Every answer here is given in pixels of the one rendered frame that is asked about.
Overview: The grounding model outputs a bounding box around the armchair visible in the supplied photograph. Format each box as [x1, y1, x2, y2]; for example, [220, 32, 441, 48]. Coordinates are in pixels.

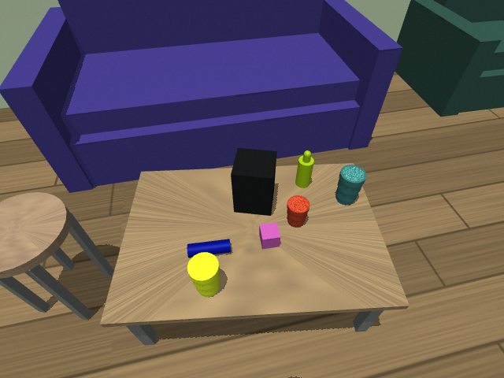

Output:
[395, 0, 504, 117]

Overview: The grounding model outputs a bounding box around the sofa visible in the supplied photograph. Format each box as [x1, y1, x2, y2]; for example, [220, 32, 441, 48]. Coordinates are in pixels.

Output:
[0, 0, 403, 193]

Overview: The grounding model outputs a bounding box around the coffee table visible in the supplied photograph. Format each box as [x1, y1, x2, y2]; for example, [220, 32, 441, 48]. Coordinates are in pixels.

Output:
[100, 163, 410, 345]

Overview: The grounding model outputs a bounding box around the stool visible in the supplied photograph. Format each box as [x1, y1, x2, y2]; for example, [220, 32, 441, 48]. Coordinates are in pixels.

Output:
[0, 192, 114, 321]

